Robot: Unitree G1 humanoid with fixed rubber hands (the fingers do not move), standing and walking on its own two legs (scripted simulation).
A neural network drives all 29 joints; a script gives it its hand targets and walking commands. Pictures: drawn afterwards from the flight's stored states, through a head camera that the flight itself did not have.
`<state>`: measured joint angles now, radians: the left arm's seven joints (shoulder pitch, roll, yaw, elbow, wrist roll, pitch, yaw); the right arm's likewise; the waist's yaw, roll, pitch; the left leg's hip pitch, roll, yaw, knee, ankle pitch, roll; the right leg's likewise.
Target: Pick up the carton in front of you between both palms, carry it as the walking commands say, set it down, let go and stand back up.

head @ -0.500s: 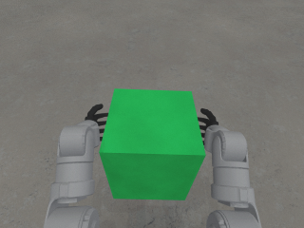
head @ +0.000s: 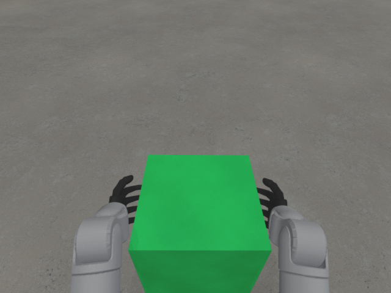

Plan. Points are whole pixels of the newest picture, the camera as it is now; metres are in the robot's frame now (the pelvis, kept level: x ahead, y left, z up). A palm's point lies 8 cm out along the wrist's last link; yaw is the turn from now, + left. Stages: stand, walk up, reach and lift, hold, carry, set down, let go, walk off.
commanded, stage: carry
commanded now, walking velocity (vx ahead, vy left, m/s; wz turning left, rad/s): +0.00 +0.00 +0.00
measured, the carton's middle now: (197, 229) +0.27 +0.00 +0.00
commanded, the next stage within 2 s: none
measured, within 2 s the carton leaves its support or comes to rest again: neither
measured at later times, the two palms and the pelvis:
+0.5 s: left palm (123, 155) +0.40 +0.17 +0.09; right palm (255, 158) +0.39 -0.13 +0.09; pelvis +0.14 +0.03 +0.00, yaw -2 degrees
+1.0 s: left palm (119, 162) +0.38 +0.17 +0.09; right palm (257, 166) +0.37 -0.13 +0.09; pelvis +0.12 +0.03 +0.00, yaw -2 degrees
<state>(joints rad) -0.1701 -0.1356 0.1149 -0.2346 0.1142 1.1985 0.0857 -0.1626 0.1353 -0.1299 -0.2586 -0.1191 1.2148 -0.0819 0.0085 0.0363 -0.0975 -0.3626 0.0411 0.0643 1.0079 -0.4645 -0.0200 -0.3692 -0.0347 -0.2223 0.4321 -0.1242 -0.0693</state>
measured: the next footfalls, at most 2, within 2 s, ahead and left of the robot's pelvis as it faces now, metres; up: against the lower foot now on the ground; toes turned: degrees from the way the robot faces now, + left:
left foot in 0.20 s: +0.18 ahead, +0.13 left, +0.00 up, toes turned -12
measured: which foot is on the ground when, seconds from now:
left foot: up 0.00-0.18, down 0.20-1.00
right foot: down 0.00-1.00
